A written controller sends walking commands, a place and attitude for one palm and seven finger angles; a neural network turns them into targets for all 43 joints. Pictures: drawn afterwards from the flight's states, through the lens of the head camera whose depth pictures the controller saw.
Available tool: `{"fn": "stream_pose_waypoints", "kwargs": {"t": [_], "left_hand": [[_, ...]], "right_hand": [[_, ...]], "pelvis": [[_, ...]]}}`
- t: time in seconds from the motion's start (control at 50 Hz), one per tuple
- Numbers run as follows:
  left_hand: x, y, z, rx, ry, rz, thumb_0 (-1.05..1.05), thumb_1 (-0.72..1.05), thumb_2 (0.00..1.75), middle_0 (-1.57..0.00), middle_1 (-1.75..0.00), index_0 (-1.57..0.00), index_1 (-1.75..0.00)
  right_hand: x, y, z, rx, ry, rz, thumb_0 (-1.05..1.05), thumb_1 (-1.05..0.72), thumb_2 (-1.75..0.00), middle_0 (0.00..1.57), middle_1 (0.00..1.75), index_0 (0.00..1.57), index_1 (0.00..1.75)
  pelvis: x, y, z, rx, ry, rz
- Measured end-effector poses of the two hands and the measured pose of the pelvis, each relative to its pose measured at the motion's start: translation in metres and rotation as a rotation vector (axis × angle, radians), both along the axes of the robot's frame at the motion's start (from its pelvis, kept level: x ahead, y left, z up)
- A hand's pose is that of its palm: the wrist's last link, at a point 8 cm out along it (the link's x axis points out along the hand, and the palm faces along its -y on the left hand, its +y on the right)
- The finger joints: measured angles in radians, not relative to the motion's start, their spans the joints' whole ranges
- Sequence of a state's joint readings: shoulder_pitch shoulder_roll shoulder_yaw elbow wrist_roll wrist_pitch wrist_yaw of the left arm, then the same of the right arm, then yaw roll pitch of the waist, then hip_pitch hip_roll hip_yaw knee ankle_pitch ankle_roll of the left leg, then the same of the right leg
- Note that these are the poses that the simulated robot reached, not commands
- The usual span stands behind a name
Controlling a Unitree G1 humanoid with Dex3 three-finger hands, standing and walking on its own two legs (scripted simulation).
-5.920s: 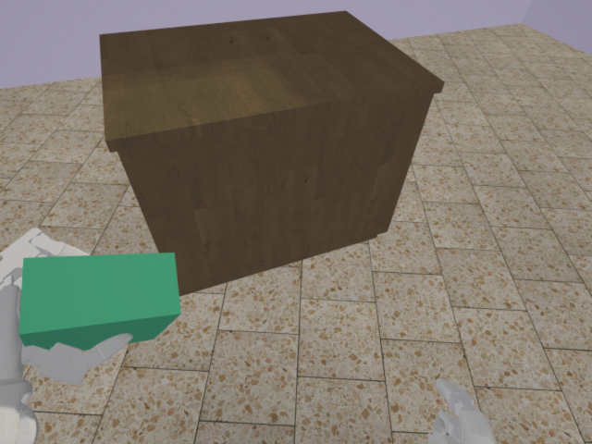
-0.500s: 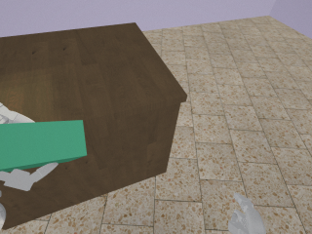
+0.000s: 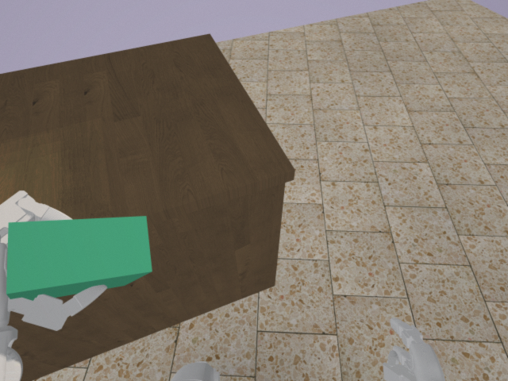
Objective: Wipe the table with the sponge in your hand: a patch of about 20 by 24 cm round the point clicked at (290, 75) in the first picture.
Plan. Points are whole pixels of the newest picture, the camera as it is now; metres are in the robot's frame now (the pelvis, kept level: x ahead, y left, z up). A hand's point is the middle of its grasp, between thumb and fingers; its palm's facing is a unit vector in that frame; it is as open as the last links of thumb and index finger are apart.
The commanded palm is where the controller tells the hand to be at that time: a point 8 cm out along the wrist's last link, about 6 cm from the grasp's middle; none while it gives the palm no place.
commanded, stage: take the last steps up to it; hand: left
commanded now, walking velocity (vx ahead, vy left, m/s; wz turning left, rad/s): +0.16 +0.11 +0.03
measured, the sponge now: (98, 258) +0.24 +0.19 +0.14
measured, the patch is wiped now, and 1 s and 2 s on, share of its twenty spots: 0.00 0.00 0.00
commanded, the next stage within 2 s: come to a stop and stand still in 0.10 s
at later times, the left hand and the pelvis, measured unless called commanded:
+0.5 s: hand (30, 239) +0.24 +0.26 +0.17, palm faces +0.36 -0.84 -0.41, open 10.1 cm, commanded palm +0.19 +0.31 +0.17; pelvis +0.03 +0.03 +0.00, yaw +0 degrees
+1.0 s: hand (55, 269) +0.22 +0.24 +0.14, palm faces +0.32 -0.87 -0.37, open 10.1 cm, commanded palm +0.17 +0.27 +0.17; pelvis -0.01 +0.00 +0.00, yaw -4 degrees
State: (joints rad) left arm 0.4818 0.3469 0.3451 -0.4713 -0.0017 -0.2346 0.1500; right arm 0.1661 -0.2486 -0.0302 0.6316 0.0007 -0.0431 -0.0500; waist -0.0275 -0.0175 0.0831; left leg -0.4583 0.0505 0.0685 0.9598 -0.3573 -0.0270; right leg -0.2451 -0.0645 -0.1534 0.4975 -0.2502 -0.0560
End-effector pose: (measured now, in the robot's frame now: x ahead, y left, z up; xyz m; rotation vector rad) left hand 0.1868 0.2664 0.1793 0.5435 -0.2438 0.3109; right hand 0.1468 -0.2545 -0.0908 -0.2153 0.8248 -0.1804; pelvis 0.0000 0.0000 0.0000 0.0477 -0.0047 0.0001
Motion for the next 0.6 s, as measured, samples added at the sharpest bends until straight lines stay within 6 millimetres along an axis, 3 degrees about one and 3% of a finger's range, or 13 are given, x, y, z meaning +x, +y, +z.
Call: {"fn": "stream_pose_waypoints", "kwargs": {"t": [0.08, 0.16, 0.26, 0.32, 0.4, 0.46, 0.56, 0.6], "left_hand": [[0.004, 0.004, 0.008, 0.023, -0.027, -0.042, -0.01, -0.50, 0.99, -0.73, -1.33, -0.76, -1.34], [0.006, 0.023, 0.012, 0.030, -0.079, -0.040, -0.01, -0.50, 0.99, -0.73, -1.33, -0.76, -1.34], [0.015, 0.055, 0.003, -0.005, -0.129, 0.010, -0.01, -0.50, 0.99, -0.73, -1.33, -0.76, -1.34], [0.022, 0.064, -0.001, -0.044, -0.113, 0.044, -0.01, -0.50, 0.99, -0.73, -1.34, -0.76, -1.34], [0.024, 0.055, 0.001, -0.075, -0.101, 0.027, -0.02, -0.50, 0.99, -0.73, -1.34, -0.76, -1.34], [0.021, 0.041, 0.004, -0.062, -0.080, -0.008, -0.02, -0.50, 0.99, -0.73, -1.34, -0.76, -1.34], [0.015, 0.020, 0.009, 0.005, -0.047, -0.016, -0.01, -0.50, 0.99, -0.73, -1.34, -0.76, -1.34], [0.022, 0.025, 0.027, 0.151, -0.070, -0.018, -0.01, -0.50, 0.99, -0.73, -1.34, -0.76, -1.34]], "right_hand": [[0.011, -0.005, 0.015, -0.055, -0.026, -0.009, 0.02, -0.91, -0.90, 0.20, 0.30, 0.20, 0.30], [0.022, 0.006, 0.020, -0.084, -0.052, -0.016, 0.02, -0.91, -0.90, 0.20, 0.30, 0.20, 0.30], [0.033, 0.042, 0.015, -0.046, -0.072, -0.023, 0.01, -0.91, -0.90, 0.19, 0.30, 0.20, 0.30], [0.036, 0.070, 0.013, 0.007, -0.066, 0.025, 0.01, -0.91, -0.90, 0.20, 0.30, 0.20, 0.30], [0.039, 0.097, 0.011, 0.077, -0.062, 0.091, 0.01, -0.90, -0.90, 0.20, 0.30, 0.20, 0.30], [0.039, 0.105, 0.009, 0.114, -0.072, 0.115, 0.01, -0.90, -0.90, 0.20, 0.30, 0.21, 0.30], [0.036, 0.091, 0.000, 0.148, -0.086, 0.120, 0.01, -0.90, -0.89, 0.21, 0.30, 0.21, 0.30], [0.032, 0.077, -0.007, 0.116, -0.073, 0.156, 0.01, -0.90, -0.89, 0.21, 0.30, 0.21, 0.30]], "pelvis": [[0.007, 0.007, 0.001, -0.005, 0.004, -0.001], [0.017, 0.022, -0.006, -0.029, -0.004, -0.003], [0.028, 0.038, -0.012, -0.032, -0.020, -0.016], [0.030, 0.040, -0.007, -0.054, -0.019, 0.003], [0.029, 0.038, -0.003, -0.062, -0.014, 0.002], [0.028, 0.033, -0.002, -0.058, -0.010, -0.004], [0.021, 0.016, -0.006, -0.042, -0.010, -0.017], [0.013, 0.007, -0.009, -0.060, -0.018, -0.008]]}}
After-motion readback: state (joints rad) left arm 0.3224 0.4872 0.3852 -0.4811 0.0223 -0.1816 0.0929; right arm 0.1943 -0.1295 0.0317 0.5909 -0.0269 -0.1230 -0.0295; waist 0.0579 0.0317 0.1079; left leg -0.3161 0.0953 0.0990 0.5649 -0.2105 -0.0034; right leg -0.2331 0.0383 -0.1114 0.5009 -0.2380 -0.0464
